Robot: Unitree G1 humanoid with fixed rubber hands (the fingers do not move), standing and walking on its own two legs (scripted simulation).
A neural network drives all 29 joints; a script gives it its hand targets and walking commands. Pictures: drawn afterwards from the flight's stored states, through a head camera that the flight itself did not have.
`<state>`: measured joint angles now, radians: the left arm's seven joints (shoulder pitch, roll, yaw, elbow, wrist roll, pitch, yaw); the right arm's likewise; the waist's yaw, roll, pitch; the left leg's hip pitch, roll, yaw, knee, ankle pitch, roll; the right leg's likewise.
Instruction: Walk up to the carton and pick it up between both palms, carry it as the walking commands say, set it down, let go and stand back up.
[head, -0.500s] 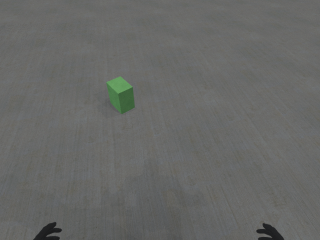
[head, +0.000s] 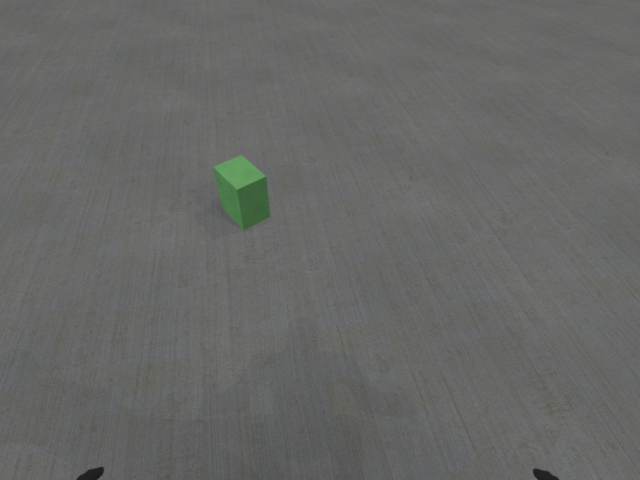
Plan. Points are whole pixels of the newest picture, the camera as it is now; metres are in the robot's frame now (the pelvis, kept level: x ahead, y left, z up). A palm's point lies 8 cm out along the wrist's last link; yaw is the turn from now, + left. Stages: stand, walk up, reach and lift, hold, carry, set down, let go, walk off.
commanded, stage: walk up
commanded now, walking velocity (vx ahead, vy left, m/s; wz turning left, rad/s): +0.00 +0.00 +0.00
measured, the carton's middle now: (242, 192) +1.38 +0.34 -0.66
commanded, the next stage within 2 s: none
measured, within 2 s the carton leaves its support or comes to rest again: neither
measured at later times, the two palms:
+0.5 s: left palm out of the picture +0.10 +0.44 -0.10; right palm (535, 437) +0.21 -0.28 -0.07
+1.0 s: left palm out of the picture +0.21 +0.44 -0.06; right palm (435, 289) +0.45 -0.20 -0.09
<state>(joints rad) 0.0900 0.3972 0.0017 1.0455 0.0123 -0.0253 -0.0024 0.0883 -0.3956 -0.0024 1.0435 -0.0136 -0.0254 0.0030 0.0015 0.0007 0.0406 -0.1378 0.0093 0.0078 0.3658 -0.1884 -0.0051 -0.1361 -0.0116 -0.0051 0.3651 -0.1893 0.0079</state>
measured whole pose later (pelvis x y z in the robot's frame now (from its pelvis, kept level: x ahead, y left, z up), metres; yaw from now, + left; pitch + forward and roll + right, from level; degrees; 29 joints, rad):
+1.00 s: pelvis +0.26 +0.09 -0.01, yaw +16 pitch -1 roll -1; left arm 0.37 0.49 0.09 0.73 0.02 -0.12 -0.05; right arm 0.27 -0.50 -0.07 0.76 -0.02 -0.07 0.08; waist 0.04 0.06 0.02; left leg -0.51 0.06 -0.02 0.85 -0.28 0.01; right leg -0.18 -0.03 -0.13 0.46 -0.27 -0.02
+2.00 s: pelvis +0.63 +0.20 -0.02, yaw +13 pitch -1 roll +0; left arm 0.34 0.49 0.06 0.75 0.02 -0.06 -0.05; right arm 0.32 -0.49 -0.08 0.72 -0.01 -0.11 0.03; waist 0.00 -0.07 0.02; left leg -0.33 0.02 0.08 0.61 -0.26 0.03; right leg -0.47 -0.04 0.03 1.00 -0.38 -0.02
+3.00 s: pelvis +0.86 +0.22 -0.02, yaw +14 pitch -2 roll +0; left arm 0.11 0.43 0.01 0.92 -0.01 -0.03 -0.01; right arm 0.15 -0.43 -0.01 0.94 0.01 -0.05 0.00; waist 0.00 0.00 0.06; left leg -0.29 0.03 0.02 0.64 -0.32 -0.02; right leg -0.30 -0.05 -0.04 0.65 -0.32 0.01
